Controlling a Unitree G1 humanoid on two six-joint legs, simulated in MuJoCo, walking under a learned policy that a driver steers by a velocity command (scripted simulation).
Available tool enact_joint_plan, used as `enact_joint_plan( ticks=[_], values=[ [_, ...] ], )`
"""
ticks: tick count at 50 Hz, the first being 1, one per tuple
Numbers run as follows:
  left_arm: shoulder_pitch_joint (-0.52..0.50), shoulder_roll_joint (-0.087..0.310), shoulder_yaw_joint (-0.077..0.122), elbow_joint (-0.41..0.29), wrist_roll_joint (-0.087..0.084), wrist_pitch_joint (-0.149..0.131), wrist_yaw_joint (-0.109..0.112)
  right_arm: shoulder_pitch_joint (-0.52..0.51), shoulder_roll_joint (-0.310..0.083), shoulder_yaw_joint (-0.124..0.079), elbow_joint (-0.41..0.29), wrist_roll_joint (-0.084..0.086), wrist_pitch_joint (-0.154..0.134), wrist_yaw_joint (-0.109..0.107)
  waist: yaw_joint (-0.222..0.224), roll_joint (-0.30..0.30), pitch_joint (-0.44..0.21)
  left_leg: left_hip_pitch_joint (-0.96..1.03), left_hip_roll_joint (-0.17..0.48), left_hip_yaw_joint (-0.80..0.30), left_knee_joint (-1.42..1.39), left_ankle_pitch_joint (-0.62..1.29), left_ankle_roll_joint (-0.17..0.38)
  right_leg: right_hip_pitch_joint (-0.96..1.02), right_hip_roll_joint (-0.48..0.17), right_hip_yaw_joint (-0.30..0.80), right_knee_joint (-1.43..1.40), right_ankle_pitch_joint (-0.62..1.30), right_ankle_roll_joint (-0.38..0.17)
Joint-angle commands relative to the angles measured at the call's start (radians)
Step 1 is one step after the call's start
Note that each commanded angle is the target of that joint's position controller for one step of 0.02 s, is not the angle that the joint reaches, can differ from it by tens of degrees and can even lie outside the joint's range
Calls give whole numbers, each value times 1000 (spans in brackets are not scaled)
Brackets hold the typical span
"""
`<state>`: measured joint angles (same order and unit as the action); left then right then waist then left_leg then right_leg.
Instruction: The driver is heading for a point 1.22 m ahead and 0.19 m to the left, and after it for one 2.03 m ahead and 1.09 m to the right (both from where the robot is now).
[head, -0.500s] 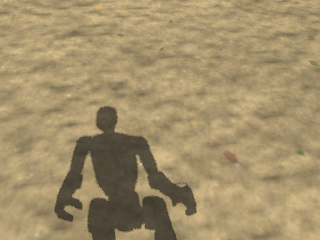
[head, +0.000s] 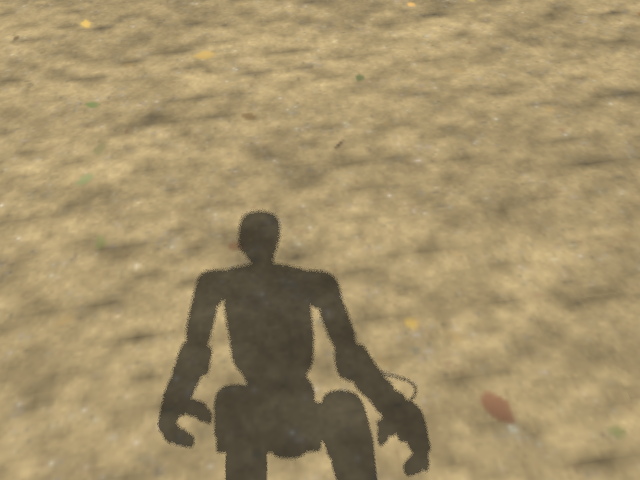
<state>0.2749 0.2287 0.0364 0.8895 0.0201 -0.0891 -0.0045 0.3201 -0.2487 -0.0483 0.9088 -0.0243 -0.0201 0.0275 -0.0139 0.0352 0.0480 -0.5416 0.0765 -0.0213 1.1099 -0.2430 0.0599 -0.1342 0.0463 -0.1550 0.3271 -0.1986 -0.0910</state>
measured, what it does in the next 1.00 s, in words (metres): walks ahead: left foot, then right foot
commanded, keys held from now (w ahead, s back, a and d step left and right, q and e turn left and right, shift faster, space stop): w+q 0.50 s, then w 0.04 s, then w+e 0.46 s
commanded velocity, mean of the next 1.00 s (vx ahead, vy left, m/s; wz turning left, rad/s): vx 0.50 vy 0.00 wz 0.21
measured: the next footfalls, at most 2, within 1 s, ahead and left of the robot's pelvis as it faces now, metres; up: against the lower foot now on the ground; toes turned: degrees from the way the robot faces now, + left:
left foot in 0.32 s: +0.31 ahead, +0.11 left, +0.00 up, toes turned +15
right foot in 0.86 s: +0.67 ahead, +0.06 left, +0.00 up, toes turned +13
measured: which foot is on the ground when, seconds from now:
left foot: up 0.00-0.30, down 0.32-0.86, up 0.88-1.00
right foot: down 0.00-0.34, up 0.36-0.84, down 0.86-1.00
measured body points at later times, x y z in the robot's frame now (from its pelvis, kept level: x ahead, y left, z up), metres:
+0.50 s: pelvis +0.27 +0.06 -0.01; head +0.30 +0.08 +0.44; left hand +0.30 +0.34 -0.13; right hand +0.41 -0.19 -0.14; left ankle +0.28 +0.10 -0.75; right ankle +0.28 -0.10 -0.66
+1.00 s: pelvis +0.56 +0.08 -0.01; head +0.59 +0.08 +0.43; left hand +0.59 +0.37 -0.13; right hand +0.68 -0.16 -0.15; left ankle +0.42 +0.17 -0.64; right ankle +0.63 +0.05 -0.75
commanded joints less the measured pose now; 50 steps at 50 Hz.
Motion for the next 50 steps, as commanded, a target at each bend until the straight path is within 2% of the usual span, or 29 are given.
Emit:
enact_joint_plan(
  ticks=[1,4,7,10,13,14,15,16,17,18,19,20,21,22,24,26,32,37,39,40,42,43,44,45,46,47,48,49,50],
  values=[
    [27,91,21,-31,-5,-30,7,6,-30,-14,-47,-4,11,14,-10,-102,21,-113,34,-9,-3,106,-11,14,-275,126,-203,270,-55],
    [63,78,16,-10,-3,-27,12,-107,-17,-7,-89,-4,7,24,6,-98,46,-152,26,22,-147,213,-19,37,-253,44,-197,343,-46],
    [103,99,17,9,-4,-25,20,-225,0,8,-132,-7,3,35,36,-96,61,-113,4,91,-333,274,-8,75,-260,-13,-185,428,-33],
    [153,122,20,35,-1,-12,31,-297,-8,13,-168,-12,2,41,54,-90,65,-94,-25,144,-439,224,28,185,-290,-48,-138,569,-24],
    [143,164,28,41,5,5,44,-237,-38,1,-164,-15,5,31,9,-126,2,30,-111,195,-472,72,90,269,-307,-91,45,978,-11],
    [133,181,33,39,9,15,46,-169,-55,-8,-148,-15,3,26,-24,-133,-41,108,-143,199,-484,16,116,274,-312,-97,167,1053,-15],
    [130,195,37,33,10,25,44,-72,-82,-23,-120,-17,-3,20,-64,-130,-101,229,-171,183,-527,-18,144,241,-315,-95,335,1005,-17],
    [109,198,38,17,6,29,38,79,-127,-47,-75,-27,-11,8,-142,-77,-175,453,-151,111,-619,-4,185,100,-291,-107,591,796,6],
    [135,101,18,-40,-9,21,24,126,-246,-83,-72,-32,-6,-10,-116,113,-266,750,130,-302,-638,-69,297,-276,-170,-108,955,119,57],
    [74,127,26,-100,-9,11,12,100,-291,-92,-92,-1,2,-5,-94,132,-326,853,275,-751,-791,13,406,-535,3,94,1168,-344,83],
    [-30,137,26,-123,-1,-1,7,73,-259,-86,-82,15,8,-12,-99,11,-199,773,247,-599,-824,48,367,-632,-76,198,1141,-237,74],
    [-30,129,19,-127,-10,-14,4,27,-207,-73,-79,19,6,-19,-59,-33,-92,631,220,-483,-844,123,325,-609,-115,189,1049,-152,72],
    [-12,126,21,-112,-4,-13,6,-21,-164,-62,-84,16,0,-22,-9,-79,-34,522,162,-391,-858,221,273,-552,-146,187,955,-125,76],
    [4,122,20,-110,15,4,6,-53,-137,-53,-88,23,-8,-27,25,-73,-19,445,111,-321,-868,306,248,-491,-159,189,899,-118,91],
    [27,107,18,-110,33,40,-2,-53,-129,-46,-91,27,-30,-24,48,-46,-48,392,63,-258,-875,414,239,-426,-161,177,840,-109,119],
    [-1,92,15,-126,31,58,-9,-23,-155,-51,-83,26,-42,-21,48,-32,-48,371,35,-219,-891,435,229,-442,-161,157,767,-57,137],
    [-198,85,6,-178,14,58,-21,99,-131,-35,-41,20,-56,-20,-41,26,-9,501,27,-139,-932,495,134,-531,-164,117,477,184,113],
    [-309,89,0,-214,4,48,-33,140,-134,-23,-13,-1,-62,-33,-74,27,34,640,90,-88,-947,526,126,-546,-121,96,321,192,49],
    [-289,98,3,-216,2,45,-37,118,-142,-22,-6,-8,-63,-43,-46,27,44,666,118,-55,-922,628,114,-490,-89,96,272,129,14],
    [-248,103,7,-205,2,44,-34,93,-150,-21,-7,-10,-65,-48,-20,31,29,668,121,-26,-874,776,101,-420,-57,84,253,86,-7],
    [-77,133,25,-150,4,41,-22,73,-171,-23,-4,-18,-61,-53,54,40,-65,686,112,17,-643,1049,77,-232,19,55,224,8,-48],
    [72,147,36,-102,12,33,-15,59,-178,-23,-7,-14,-56,-53,124,18,-139,624,85,53,-436,1006,60,-53,32,61,154,48,-74],
    [227,217,58,-73,31,30,-4,61,-154,-11,-39,-8,-61,-55,174,-64,-242,422,44,91,-136,692,41,187,-149,293,145,-11,-136],
    [218,311,84,-73,29,35,-4,149,-72,1,-68,15,-67,-34,86,-318,-307,10,-186,92,232,-180,-12,429,-398,852,42,1,-312],
    [144,250,75,-75,-17,42,-18,77,-135,-6,-70,-14,-71,-35,82,-157,-254,-103,-136,-61,291,-211,5,386,-371,909,-33,-42,-295],
    [69,217,68,-95,-19,47,-19,1,-146,-7,-98,-5,-83,-27,65,-97,-128,-132,-83,-63,256,-115,4,251,-349,744,-43,-3,-272],
    [42,175,58,-94,-12,46,-19,-38,-138,-2,-110,-5,-90,-25,48,-22,-71,-108,-48,-51,193,-65,-3,149,-308,653,-64,109,-245],
    [35,157,53,-89,-13,43,-15,-51,-128,0,-117,-11,-81,-23,25,-8,-37,-75,-27,-48,140,-58,-16,71,-266,583,-74,204,-220],
    [31,141,46,-80,-16,39,-10,-36,-116,5,-122,-21,-63,-21,-1,-28,-41,-28,-12,-45,92,-55,-35,19,-226,527,-89,261,-199]
  ],
)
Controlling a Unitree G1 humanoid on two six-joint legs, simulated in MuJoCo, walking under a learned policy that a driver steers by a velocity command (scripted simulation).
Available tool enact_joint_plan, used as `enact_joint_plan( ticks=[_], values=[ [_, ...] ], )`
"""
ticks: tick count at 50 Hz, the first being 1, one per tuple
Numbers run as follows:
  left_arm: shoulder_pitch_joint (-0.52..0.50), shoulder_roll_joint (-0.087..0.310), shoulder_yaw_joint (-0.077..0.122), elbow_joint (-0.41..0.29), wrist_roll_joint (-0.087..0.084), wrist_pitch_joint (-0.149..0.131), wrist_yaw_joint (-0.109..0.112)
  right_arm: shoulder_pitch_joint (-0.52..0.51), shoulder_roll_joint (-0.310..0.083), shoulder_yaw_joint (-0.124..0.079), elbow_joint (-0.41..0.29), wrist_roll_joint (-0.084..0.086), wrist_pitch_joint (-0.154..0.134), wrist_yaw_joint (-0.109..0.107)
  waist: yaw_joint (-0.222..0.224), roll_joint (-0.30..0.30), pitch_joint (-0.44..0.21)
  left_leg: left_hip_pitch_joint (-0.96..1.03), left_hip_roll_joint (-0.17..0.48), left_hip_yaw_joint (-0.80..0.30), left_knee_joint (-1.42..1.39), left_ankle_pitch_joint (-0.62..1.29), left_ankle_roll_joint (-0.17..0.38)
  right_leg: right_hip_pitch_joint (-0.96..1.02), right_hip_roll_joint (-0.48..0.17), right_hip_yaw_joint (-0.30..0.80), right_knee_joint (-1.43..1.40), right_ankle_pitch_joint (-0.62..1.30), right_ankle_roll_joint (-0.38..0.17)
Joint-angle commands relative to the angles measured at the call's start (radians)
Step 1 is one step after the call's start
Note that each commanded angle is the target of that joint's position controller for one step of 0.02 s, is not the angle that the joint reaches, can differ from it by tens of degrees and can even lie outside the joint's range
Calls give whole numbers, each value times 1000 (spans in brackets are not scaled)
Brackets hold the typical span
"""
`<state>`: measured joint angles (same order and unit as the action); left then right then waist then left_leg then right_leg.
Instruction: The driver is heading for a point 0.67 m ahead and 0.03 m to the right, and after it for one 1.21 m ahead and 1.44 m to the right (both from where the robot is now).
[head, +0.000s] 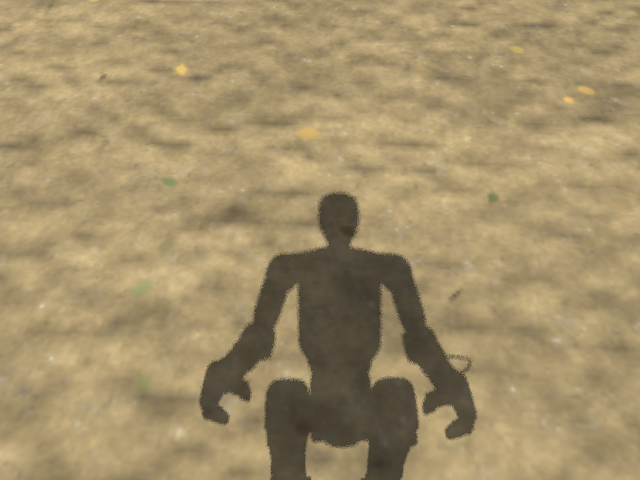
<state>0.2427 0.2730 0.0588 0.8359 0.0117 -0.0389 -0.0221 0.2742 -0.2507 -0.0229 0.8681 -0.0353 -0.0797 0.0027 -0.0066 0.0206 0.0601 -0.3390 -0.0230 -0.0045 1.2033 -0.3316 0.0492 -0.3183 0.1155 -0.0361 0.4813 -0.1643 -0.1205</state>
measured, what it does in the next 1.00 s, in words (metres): walks ahead, turning right: left foot, then right foot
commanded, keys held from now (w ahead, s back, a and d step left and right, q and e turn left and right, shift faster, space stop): w+e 0.28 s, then w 0.52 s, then w+e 0.20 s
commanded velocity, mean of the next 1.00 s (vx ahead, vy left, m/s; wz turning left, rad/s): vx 0.50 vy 0.00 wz -0.30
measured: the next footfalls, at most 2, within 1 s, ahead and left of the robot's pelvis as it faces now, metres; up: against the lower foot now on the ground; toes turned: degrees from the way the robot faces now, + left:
left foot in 0.42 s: +0.42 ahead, +0.08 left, +0.00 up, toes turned -15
right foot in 0.94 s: +0.62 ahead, -0.18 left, +0.00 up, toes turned -21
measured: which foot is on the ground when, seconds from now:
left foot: up 0.00-0.40, down 0.42-0.96, up 0.98-1.00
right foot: down 0.00-0.44, up 0.46-0.92, down 0.94-1.00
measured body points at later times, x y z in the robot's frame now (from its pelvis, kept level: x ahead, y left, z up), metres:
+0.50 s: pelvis +0.28 +0.02 -0.01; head +0.31 +0.02 +0.44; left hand +0.34 +0.30 -0.14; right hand +0.41 -0.26 -0.10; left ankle +0.38 +0.09 -0.73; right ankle +0.10 -0.04 -0.66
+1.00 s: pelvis +0.52 -0.07 -0.01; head +0.55 -0.09 +0.44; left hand +0.79 +0.08 -0.10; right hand +0.40 -0.30 -0.15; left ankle +0.39 +0.08 -0.69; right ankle +0.58 -0.16 -0.73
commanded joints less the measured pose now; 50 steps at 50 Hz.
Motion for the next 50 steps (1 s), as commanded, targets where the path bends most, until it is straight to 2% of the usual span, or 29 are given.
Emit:
enact_joint_plan(
  ticks=[1,3,7,10,15,16,18,19,20,21,22,23,24,25,26,27,29,31,34,37,39,42,44,45,46,47,48,49,50],
  values=[
    [73,102,24,-21,-12,-18,9,18,-102,-18,-84,-14,13,6,-18,-32,-62,-209,91,-54,-36,30,-40,182,-277,378,-251,265,-164],
    [101,129,32,-12,-16,-28,11,3,-87,-12,-97,-18,34,10,-19,-46,-61,-221,97,-29,-100,42,-69,151,-249,342,-269,292,-166],
    [168,143,39,-3,-17,-22,16,-166,-86,-9,-160,-15,43,13,29,-59,-16,-316,105,-4,-290,194,-110,156,-210,337,-298,257,-128],
    [224,145,43,5,-17,-17,20,-258,-80,-3,-192,-8,40,17,71,-73,-28,-337,87,-6,-410,291,-114,224,-197,346,-262,310,-90],
    [276,147,44,8,1,-11,32,-376,-82,8,-244,1,25,21,109,-89,-26,-335,44,-3,-560,295,-90,334,-218,393,-186,427,-91],
    [273,146,43,7,3,-12,35,-378,-85,9,-248,3,21,22,107,-94,-26,-305,39,-3,-593,290,-77,344,-229,400,-174,446,-84],
    [232,149,41,1,4,-16,42,-305,-103,3,-231,3,12,19,63,-105,-35,-151,23,-5,-671,259,-40,316,-243,402,-141,502,-53],
    [212,156,40,-1,5,-21,40,-225,-123,-6,-205,4,8,12,29,-108,-63,-31,-2,5,-693,220,-19,301,-236,393,-78,613,-36],
    [199,160,39,3,1,-26,34,-99,-143,-18,-165,2,-2,2,-32,-76,-121,124,-14,16,-753,230,7,288,-196,353,66,677,-16],
    [197,137,31,-6,-6,-34,26,37,-186,-32,-143,-10,-13,-12,-92,-28,-220,340,98,-92,-764,176,50,184,-150,315,268,528,4],
    [256,54,10,-30,-19,-41,24,151,-262,-49,-140,-28,-12,-26,-92,119,-344,562,348,-429,-784,62,120,-11,-54,213,551,70,31],
    [357,80,15,-21,-18,-33,24,137,-294,-69,-110,-7,8,-17,-32,286,-367,596,459,-805,-915,4,230,-208,35,150,730,-368,46],
    [287,124,19,0,14,-20,29,45,-194,-53,-133,10,16,-8,-11,85,-188,451,418,-714,-934,-107,219,-286,-44,176,785,-286,41],
    [182,115,15,-16,22,-21,18,-13,-127,-38,-140,15,13,-2,-19,-4,-90,328,356,-553,-953,-63,197,-279,-70,173,751,-214,44],
    [143,96,11,-28,19,-20,11,-36,-101,-30,-131,7,9,0,1,-5,-45,254,303,-440,-980,36,166,-262,-98,163,698,-180,47],
    [123,93,11,-38,27,-13,4,-20,-97,-27,-113,8,1,-2,12,36,-32,219,266,-362,-991,141,151,-244,-118,156,653,-171,54],
    [140,75,4,-28,33,0,-5,20,-101,-27,-81,16,-17,3,26,71,-55,204,232,-278,-1001,303,145,-207,-118,135,622,-155,67],
    [103,67,-1,-39,35,5,-10,53,-111,-31,-57,25,-29,8,30,69,-55,219,229,-232,-1025,361,159,-250,-132,112,588,-121,79],
    [-41,51,-14,-85,34,5,-17,96,-109,-32,-29,28,-24,8,5,58,-14,230,211,-175,-1076,369,164,-332,-177,62,466,-19,105],
    [-164,21,-34,-121,27,-1,-23,141,-111,-33,0,30,-20,10,-24,59,-2,230,177,-107,-1076,440,142,-294,-181,11,286,84,116],
    [-223,17,-41,-136,21,-4,-22,178,-124,-36,19,29,-19,9,-43,59,-1,250,182,-89,-1062,483,134,-255,-168,-10,197,119,111],
    [-263,35,-41,-149,15,-6,-16,204,-138,-39,42,20,-13,4,-49,65,2,328,224,-75,-1033,535,124,-231,-154,-23,127,96,80],
    [-260,46,-36,-152,17,-8,-12,203,-141,-41,54,15,-8,-2,-36,65,5,377,249,-52,-989,619,110,-195,-136,-29,92,34,45],
    [-224,53,-32,-141,20,-10,-9,193,-145,-42,58,14,-5,-6,-15,65,-12,393,250,-26,-925,746,98,-134,-111,-39,69,-5,24],
    [-137,61,-24,-111,24,-15,-5,186,-149,-42,63,14,0,-9,25,54,-58,398,237,9,-803,871,84,-22,-75,-54,24,-13,1],
    [5,83,-10,-60,33,-23,2,188,-141,-38,62,16,5,-12,81,26,-137,341,205,57,-624,884,62,167,-58,-47,-17,2,-30],
    [177,150,13,-24,50,-29,11,171,-120,-28,27,18,4,-15,148,-47,-243,150,174,97,-356,616,36,407,-232,166,-31,-70,-88],
    [220,252,42,-14,43,-20,18,243,-38,-12,-13,30,0,-4,99,-288,-320,-225,-17,134,0,-80,-11,637,-490,680,-134,-105,-237],
    [179,204,38,-14,-6,-9,10,168,-139,-38,-11,0,2,-9,100,-147,-270,-340,12,-15,76,-153,-2,596,-465,733,-186,-94,-234]
  ],
)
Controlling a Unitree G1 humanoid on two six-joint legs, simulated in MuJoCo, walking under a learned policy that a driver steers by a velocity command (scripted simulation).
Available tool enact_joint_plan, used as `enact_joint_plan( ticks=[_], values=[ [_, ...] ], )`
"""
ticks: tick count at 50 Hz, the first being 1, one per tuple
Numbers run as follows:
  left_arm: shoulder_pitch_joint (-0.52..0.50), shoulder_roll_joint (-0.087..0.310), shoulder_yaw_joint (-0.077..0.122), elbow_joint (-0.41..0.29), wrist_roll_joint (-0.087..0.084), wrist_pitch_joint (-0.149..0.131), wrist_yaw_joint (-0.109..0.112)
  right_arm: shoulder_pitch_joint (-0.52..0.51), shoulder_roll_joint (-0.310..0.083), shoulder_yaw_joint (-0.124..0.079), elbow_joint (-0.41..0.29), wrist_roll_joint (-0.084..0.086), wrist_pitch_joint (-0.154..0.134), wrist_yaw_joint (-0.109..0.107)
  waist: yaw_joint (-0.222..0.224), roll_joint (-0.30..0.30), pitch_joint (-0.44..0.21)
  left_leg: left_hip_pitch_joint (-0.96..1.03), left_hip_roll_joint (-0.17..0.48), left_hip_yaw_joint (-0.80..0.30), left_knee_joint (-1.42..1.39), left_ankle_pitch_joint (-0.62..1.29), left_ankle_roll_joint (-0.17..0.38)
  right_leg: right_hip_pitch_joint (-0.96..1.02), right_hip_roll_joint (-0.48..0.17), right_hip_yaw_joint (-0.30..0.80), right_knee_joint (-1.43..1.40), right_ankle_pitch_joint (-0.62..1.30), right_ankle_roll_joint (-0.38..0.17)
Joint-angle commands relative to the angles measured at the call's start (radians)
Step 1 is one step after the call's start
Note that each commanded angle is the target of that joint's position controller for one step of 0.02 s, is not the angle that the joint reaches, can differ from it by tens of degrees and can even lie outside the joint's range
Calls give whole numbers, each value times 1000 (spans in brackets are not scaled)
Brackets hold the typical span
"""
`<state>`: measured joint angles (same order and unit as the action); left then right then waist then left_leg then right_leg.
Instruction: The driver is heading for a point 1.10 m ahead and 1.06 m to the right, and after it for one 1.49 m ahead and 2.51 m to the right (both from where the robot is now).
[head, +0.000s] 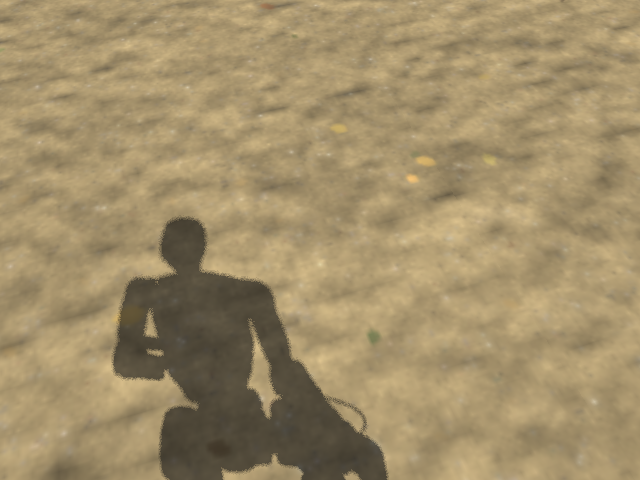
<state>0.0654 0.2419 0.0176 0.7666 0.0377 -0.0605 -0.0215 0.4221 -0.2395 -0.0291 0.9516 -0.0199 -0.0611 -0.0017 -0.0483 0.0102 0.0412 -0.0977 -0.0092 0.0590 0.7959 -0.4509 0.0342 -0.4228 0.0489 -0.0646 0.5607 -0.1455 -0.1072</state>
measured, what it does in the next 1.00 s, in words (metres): walks ahead, turning right: left foot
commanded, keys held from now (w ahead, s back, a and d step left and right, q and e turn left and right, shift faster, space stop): w+e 1.00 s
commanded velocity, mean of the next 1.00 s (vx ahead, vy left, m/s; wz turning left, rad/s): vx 0.50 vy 0.00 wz -0.54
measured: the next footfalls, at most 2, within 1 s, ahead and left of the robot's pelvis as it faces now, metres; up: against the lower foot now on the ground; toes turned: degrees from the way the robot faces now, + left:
left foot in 0.50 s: +0.44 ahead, +0.07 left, +0.00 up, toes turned -17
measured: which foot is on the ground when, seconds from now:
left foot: up 0.00-0.48, down 0.50-1.00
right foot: down 0.00-0.50, up 0.52-1.00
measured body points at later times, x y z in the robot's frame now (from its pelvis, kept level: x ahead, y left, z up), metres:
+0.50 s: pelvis +0.27 +0.00 +0.00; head +0.30 +0.00 +0.45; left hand +0.28 +0.29 -0.13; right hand +0.45 -0.27 -0.07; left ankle +0.41 +0.08 -0.73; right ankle +0.09 -0.06 -0.72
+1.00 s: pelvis +0.49 -0.09 +0.00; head +0.52 -0.12 +0.45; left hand +0.81 -0.04 -0.08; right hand +0.32 -0.30 -0.14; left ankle +0.41 +0.08 -0.72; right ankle +0.55 -0.22 -0.72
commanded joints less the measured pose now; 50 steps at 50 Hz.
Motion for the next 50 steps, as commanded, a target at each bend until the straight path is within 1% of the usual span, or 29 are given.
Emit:
enact_joint_plan(
  ticks=[1,2,3,4,6,7,10,12,15,19,21,22,23,24,25,26,27,28,29,31,33,35,38,41,45,46,48,49,50],
  values=[
    [279,201,72,46,-36,15,8,-51,-145,-32,-123,-9,-25,2,108,-99,-123,-614,46,-94,467,56,18,580,-361,608,-273,-58,-227],
    [238,159,64,43,-30,13,6,-89,-131,-27,-133,-6,-34,7,87,-46,-65,-578,75,-95,406,115,12,465,-315,522,-300,55,-203],
    [217,147,61,43,-29,9,9,-101,-122,-27,-137,-11,-27,8,58,-37,-33,-534,92,-96,355,128,1,386,-271,461,-318,125,-179],
    [204,133,58,49,-33,4,12,-88,-115,-25,-137,-22,-11,9,30,-47,-33,-480,103,-96,316,132,-15,328,-234,411,-335,174,-162],
    [227,142,62,58,-38,-7,13,-93,-99,-23,-145,-31,14,15,18,-50,-44,-453,97,-81,272,140,-41,289,-208,378,-354,224,-169],
    [242,153,66,64,-40,-9,14,-116,-94,-23,-155,-31,21,17,18,-50,-36,-466,98,-75,244,162,-53,274,-197,367,-368,211,-173],
    [301,165,73,79,-39,-6,17,-254,-93,-23,-205,-28,29,18,51,-48,9,-543,105,-66,122,275,-84,261,-176,369,-403,154,-163],
    [342,166,76,88,-38,-4,16,-330,-90,-20,-231,-25,30,19,77,-51,14,-566,98,-68,41,353,-92,287,-166,374,-397,166,-144],
    [400,167,78,100,-36,-3,20,-422,-88,-14,-264,-18,27,23,113,-59,8,-575,76,-72,-52,421,-90,346,-159,383,-360,228,-126],
    [449,177,80,106,-23,4,31,-523,-96,-6,-312,-9,15,26,143,-74,12,-556,38,-73,-155,402,-72,423,-174,421,-284,352,-117],
    [424,191,85,96,-19,5,39,-495,-113,-8,-317,-5,6,23,117,-88,7,-463,23,-86,-223,363,-53,422,-183,448,-241,392,-91],
    [390,201,88,86,-18,6,41,-440,-126,-13,-305,-3,1,19,85,-95,-4,-359,7,-82,-262,327,-38,387,-176,448,-205,433,-70],
    [362,210,90,78,-19,3,37,-347,-146,-22,-277,-2,-5,10,44,-92,-43,-211,-21,-69,-292,294,-21,349,-154,443,-125,516,-49],
    [344,208,89,74,-28,-4,28,-215,-177,-35,-243,-7,-18,-3,-23,-41,-116,-13,2,-84,-353,319,7,292,-93,398,48,516,-24],
    [344,147,73,44,-41,-14,19,-55,-251,-53,-234,-29,-26,-22,-79,59,-263,225,214,-291,-382,128,56,170,-31,328,311,281,0],
    [452,61,57,19,-64,-9,22,-51,-327,-69,-242,-43,-13,-27,-14,270,-345,417,464,-719,-482,65,153,-125,120,206,559,-411,28],
    [459,149,66,41,-27,6,31,-98,-267,-67,-242,-24,2,-22,19,185,-277,312,460,-816,-508,-47,181,-213,30,192,666,-381,19],
    [389,160,71,48,-15,14,24,-164,-169,-45,-256,-15,3,-17,28,66,-139,172,408,-657,-531,-43,160,-212,-15,186,670,-283,21],
    [334,140,68,42,-14,17,14,-201,-122,-32,-252,-13,0,-13,34,24,-62,70,349,-500,-557,76,139,-191,-46,172,632,-221,31],
    [310,122,68,36,0,37,-5,-189,-106,-26,-229,-12,-12,-14,53,96,-26,-14,278,-313,-589,271,104,-148,-80,150,588,-186,47],
    [287,106,64,22,-1,53,-17,-152,-111,-29,-206,-1,-32,-6,59,100,-36,-19,271,-229,-600,425,110,-152,-84,136,587,-157,53],
    [223,94,59,-6,-1,60,-29,-132,-119,-35,-191,5,-43,-1,59,92,-28,-1,278,-164,-624,485,121,-213,-98,130,570,-103,61],
    [115,83,50,-49,-1,60,-42,-99,-117,-37,-169,3,-42,0,45,82,0,18,266,-67,-646,533,123,-281,-111,109,479,-7,75],
    [14,60,34,-84,-6,53,-55,-81,-124,-40,-151,1,-40,1,28,79,20,13,239,31,-646,563,103,-236,-110,60,294,108,73],
    [-96,64,25,-129,0,52,-66,-25,-159,-50,-121,2,-31,-8,2,76,46,79,271,92,-625,623,85,-176,-99,-12,125,81,35],
    [-107,69,27,-137,4,53,-65,-10,-166,-52,-112,1,-25,-10,0,76,47,113,280,106,-600,674,80,-166,-88,-26,99,44,21],
    [-89,82,33,-138,11,54,-56,4,-191,-56,-98,0,-9,-16,16,89,19,166,288,147,-483,944,67,-91,-36,-65,60,-63,-16],
    [-35,94,40,-125,13,52,-50,9,-207,-59,-94,-1,-1,-19,42,96,-21,183,289,164,-370,1086,63,-16,2,-78,42,-113,-39],
    [79,113,53,-92,17,44,-41,7,-216,-59,-95,2,9,-21,91,84,-90,156,283,183,-195,1129,56,123,43,-79,-3,-123,-67]
  ],
)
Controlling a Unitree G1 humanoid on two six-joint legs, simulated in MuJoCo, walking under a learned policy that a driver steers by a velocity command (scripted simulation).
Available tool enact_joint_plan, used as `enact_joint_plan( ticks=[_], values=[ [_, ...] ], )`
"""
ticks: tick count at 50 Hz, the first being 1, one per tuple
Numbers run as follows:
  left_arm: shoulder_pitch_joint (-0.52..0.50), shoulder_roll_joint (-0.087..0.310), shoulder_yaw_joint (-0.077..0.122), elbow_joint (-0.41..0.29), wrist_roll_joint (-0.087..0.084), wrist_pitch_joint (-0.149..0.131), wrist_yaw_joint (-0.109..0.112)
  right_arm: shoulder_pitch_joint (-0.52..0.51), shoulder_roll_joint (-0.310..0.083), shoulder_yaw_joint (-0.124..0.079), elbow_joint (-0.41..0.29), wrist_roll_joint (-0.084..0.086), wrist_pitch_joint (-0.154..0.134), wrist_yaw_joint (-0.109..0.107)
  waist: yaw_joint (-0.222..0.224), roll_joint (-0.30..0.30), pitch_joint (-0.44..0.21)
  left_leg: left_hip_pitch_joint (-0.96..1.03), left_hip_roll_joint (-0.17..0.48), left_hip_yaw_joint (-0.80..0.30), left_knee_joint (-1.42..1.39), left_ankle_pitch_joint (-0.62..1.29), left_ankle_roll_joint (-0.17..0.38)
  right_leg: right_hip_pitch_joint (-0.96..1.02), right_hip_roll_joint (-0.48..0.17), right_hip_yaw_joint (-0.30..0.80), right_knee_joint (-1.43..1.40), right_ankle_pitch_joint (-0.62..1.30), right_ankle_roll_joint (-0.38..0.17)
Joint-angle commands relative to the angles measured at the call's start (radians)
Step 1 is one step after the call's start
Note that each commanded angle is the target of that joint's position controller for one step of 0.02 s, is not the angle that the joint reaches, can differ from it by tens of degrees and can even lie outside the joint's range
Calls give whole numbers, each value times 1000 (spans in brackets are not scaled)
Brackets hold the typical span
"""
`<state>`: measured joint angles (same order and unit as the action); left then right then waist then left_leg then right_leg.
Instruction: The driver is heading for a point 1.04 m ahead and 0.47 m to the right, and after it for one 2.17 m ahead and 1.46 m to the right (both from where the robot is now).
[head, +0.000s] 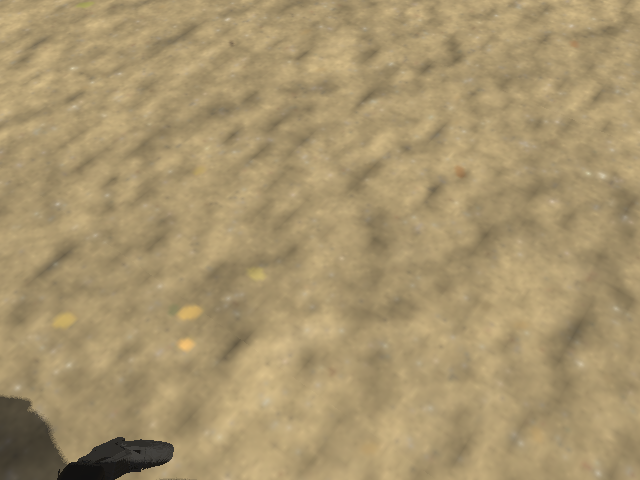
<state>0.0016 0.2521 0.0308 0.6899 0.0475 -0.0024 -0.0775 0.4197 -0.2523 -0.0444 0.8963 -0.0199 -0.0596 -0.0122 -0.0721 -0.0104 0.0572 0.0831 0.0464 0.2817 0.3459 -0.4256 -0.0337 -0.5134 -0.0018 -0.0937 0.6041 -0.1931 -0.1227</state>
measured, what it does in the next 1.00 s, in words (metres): walks ahead, turning right: right foot, then left foot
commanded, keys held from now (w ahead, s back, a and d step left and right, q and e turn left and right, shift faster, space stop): w+e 1.00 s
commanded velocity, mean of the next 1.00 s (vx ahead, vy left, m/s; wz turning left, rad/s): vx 0.50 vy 0.00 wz -0.60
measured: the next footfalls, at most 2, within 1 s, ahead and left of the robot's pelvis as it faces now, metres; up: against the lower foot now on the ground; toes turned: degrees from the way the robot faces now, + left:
right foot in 0.02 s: +0.16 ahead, -0.07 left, +0.00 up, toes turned -4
left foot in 0.56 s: +0.51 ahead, +0.03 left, +0.00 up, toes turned -21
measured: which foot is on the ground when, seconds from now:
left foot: down 0.00-0.04, up 0.06-0.54, down 0.56-1.00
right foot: up 0.00-0.00, down 0.02-0.58, up 0.60-1.00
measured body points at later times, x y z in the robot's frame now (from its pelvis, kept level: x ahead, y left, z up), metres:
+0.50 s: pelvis +0.27 -0.03 +0.01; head +0.31 -0.04 +0.46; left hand +0.32 +0.26 -0.11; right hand +0.43 -0.31 -0.08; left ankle +0.46 +0.06 -0.70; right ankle +0.12 -0.07 -0.73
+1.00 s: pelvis +0.52 -0.11 +0.01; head +0.55 -0.13 +0.46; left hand +0.83 -0.05 -0.08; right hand +0.36 -0.32 -0.12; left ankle +0.48 +0.04 -0.73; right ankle +0.59 -0.28 -0.69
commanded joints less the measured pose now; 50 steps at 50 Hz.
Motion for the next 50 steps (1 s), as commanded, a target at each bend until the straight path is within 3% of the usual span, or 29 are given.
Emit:
enact_joint_plan(
  ticks=[1,2,3,4,5,6,7,9,12,16,22,25,26,27,28,29,30,31,32,33,35,39,45,48,50],
  values=[
    [321,144,62,42,15,-21,30,-2,-199,-40,-56,1,12,-10,194,50,-207,-166,205,-23,506,948,95,462,82,15,-105,-64,-90],
    [389,259,93,44,16,-19,47,32,-98,-15,-122,11,7,6,179,-155,-334,-548,112,-25,853,301,42,795,-219,451,-140,-216,-192],
    [392,308,104,14,-22,-8,56,-46,-133,-26,-177,-2,1,14,183,-177,-393,-775,-50,-192,1061,-144,7,862,-370,884,-302,-110,-281],
    [388,282,100,39,-33,-1,66,-156,-158,-31,-199,-5,-3,18,196,-59,-258,-871,11,-292,1061,-41,17,796,-323,705,-306,15,-255],
    [341,229,87,51,-39,-5,73,-157,-132,-19,-198,5,-14,19,151,-31,-142,-846,52,-290,976,50,24,652,-287,570,-309,136,-225],
    [295,188,76,51,-39,-12,76,-136,-126,-19,-179,1,-14,18,100,4,-80,-772,81,-293,879,79,25,528,-223,475,-324,243,-178],
    [258,165,67,48,-44,-20,79,-112,-124,-19,-173,-17,1,18,60,-5,-59,-703,91,-299,829,83,15,440,-175,418,-337,307,-157],
    [244,148,60,42,-47,-39,73,-78,-115,-19,-162,-33,33,25,33,-18,-86,-634,85,-289,789,96,-3,377,-132,372,-355,369,-157],
    [300,174,69,62,-45,-50,67,-156,-97,-17,-188,-28,49,31,49,-18,-58,-683,77,-278,693,190,-22,342,-105,370,-400,289,-155],
    [396,173,70,89,-46,-52,69,-325,-98,-15,-239,-25,47,30,110,-36,-11,-790,62,-292,521,328,-31,411,-103,413,-414,242,-135],
    [491,187,72,114,-36,-53,85,-493,-97,-2,-303,-12,27,40,167,-49,-3,-775,-4,-293,321,382,-7,527,-116,457,-326,406,-116],
    [446,211,77,104,-32,-52,96,-430,-122,-6,-298,-6,15,34,118,-70,-11,-592,-36,-304,216,325,28,497,-125,488,-265,484,-68],
    [412,221,79,96,-31,-54,94,-347,-141,-14,-274,-5,10,26,77,-73,-39,-452,-64,-293,193,279,45,455,-109,481,-199,581,-44],
    [392,225,79,95,-36,-58,86,-219,-165,-26,-235,-6,1,13,15,-38,-104,-272,-79,-279,140,283,65,419,-61,451,-51,641,-19],
    [390,189,68,85,-45,-66,75,-75,-214,-41,-215,-20,-11,-3,-49,28,-214,-37,42,-391,106,201,103,309,6,400,184,497,6],
    [446,86,45,49,-71,-70,75,15,-300,-59,-223,-45,-9,-17,-44,211,-350,215,324,-766,42,12,171,58,134,278,491,-56,41],
    [501,132,47,42,-45,-63,79,-48,-299,-63,-224,-29,5,-10,28,309,-361,172,410,-1076,-64,-18,237,-79,141,239,623,-347,41],
    [465,164,54,74,-24,-47,82,-128,-198,-43,-238,-18,11,-6,53,144,-204,27,376,-957,-70,-92,232,-113,62,237,672,-259,39],
    [401,158,52,77,-19,-41,71,-171,-130,-27,-237,-12,10,-1,52,48,-103,-96,319,-792,-91,-34,217,-95,29,217,639,-187,44],
    [377,139,50,73,-19,-34,62,-190,-107,-19,-229,-15,7,0,66,57,-62,-164,269,-667,-117,68,191,-72,1,203,594,-155,50],
    [364,122,47,71,-8,-12,44,-163,-108,-17,-197,-8,-10,1,77,111,-35,-226,224,-512,-141,265,178,-42,-22,181,567,-134,62],
    [258,97,38,25,-10,3,21,-116,-119,-25,-159,6,-39,15,76,106,-31,-190,228,-363,-177,467,194,-136,-44,166,525,-38,73],
    [45,53,11,-48,-15,-8,-4,-70,-127,-28,-116,4,-35,14,40,100,10,-171,183,-160,-186,553,164,-122,-51,73,206,170,79],
    [-29,57,7,-77,-10,-7,-12,-27,-154,-35,-91,4,-28,6,23,98,28,-112,210,-122,-171,602,150,-82,-44,20,86,133,52],
    [-40,68,11,-86,-2,-5,-8,-3,-171,-38,-74,3,-14,0,26,100,23,-46,226,-90,-106,759,139,-49,-15,-11,36,51,21]
  ],
)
